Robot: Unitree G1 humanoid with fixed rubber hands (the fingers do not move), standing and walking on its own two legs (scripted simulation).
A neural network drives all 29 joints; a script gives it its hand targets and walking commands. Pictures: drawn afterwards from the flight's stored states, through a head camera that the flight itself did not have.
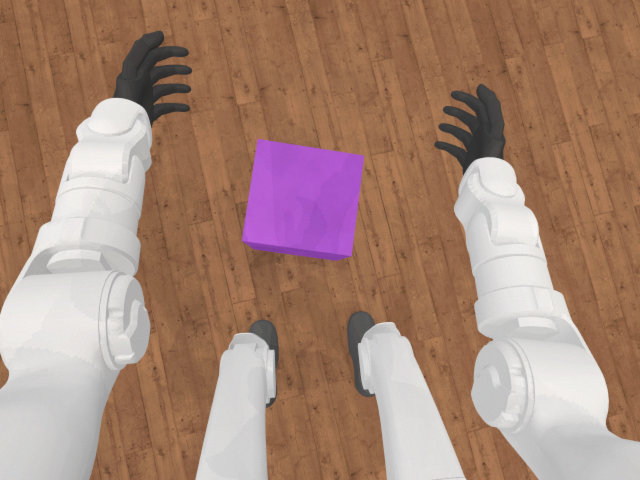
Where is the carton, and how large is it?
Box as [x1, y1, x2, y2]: [242, 139, 363, 260]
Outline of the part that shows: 258,139 242,240 254,249 336,260 351,255 363,155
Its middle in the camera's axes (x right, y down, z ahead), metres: -0.04 -0.07 +0.86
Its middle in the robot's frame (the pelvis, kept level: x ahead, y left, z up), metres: +0.49 -0.01 -0.52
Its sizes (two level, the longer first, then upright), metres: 0.210 0.200 0.250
